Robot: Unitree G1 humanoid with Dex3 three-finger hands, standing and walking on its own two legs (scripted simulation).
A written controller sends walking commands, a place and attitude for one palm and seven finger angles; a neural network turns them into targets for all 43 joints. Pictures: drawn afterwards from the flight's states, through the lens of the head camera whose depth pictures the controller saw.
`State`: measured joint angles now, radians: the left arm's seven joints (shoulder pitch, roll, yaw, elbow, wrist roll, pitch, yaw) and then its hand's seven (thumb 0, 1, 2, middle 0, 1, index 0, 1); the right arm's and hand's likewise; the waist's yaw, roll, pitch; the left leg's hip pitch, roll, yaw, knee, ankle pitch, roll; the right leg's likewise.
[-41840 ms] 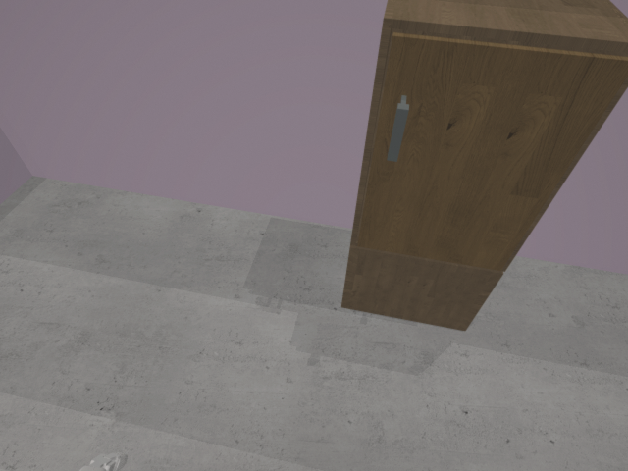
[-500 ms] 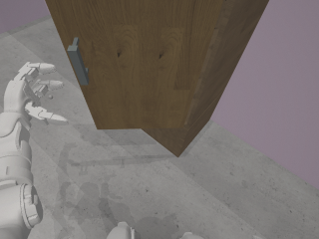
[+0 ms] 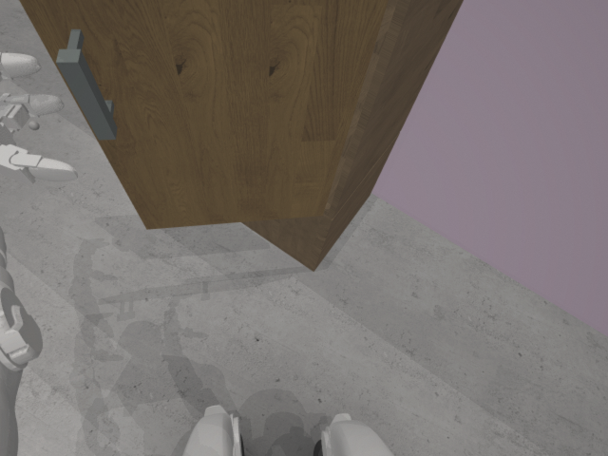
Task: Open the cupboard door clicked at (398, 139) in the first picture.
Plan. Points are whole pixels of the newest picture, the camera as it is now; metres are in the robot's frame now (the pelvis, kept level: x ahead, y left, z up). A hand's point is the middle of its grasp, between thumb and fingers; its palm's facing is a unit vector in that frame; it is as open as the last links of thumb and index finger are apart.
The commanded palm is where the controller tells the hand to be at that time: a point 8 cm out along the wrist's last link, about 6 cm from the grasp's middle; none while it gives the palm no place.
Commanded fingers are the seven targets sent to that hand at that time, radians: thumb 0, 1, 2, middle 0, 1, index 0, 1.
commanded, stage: move the hooked fingers beside the handle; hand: left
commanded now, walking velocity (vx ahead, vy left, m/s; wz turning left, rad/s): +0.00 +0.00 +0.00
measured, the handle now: (92, 87) +0.56 +0.24 +0.10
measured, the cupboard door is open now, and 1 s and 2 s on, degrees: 43 43 43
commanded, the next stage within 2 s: slide the fingers in behind the handle in 1.12 s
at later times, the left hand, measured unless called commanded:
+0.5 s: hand (31, 118) +0.51 +0.30 +0.10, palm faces +0.10 -1.00 +0.00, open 14.0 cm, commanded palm +0.49 +0.33 +0.10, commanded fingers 0.00 -0.50 0.30 -0.30 -1.20 -0.30 -1.20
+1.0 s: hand (36, 122) +0.50 +0.29 +0.10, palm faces +0.07 -1.00 -0.01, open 14.0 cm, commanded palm +0.49 +0.33 +0.09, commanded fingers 0.00 -0.50 0.30 -0.30 -1.20 -0.30 -1.20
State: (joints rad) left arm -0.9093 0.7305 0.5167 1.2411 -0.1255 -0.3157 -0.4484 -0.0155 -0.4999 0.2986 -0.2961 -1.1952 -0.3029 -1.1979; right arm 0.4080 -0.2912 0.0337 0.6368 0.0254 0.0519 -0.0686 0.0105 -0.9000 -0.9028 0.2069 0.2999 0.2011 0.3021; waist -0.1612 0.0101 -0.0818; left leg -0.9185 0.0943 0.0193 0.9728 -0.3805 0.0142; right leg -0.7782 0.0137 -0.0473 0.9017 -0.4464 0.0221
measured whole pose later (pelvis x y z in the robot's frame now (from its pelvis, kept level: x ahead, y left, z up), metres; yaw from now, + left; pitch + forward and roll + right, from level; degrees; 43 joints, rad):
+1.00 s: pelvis +0.00 +0.00 -0.01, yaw +0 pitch +20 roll -5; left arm -0.97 0.77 0.50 1.28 -0.09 -0.30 -0.43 -0.02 -0.50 0.30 -0.30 -1.20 -0.30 -1.20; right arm 0.40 -0.29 0.05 0.60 0.02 0.09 -0.06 0.01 -0.90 -0.90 0.21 0.30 0.20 0.30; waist -0.18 0.02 -0.09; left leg -0.98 0.10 0.00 1.02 -0.40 0.01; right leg -0.82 0.02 -0.06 0.92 -0.46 0.02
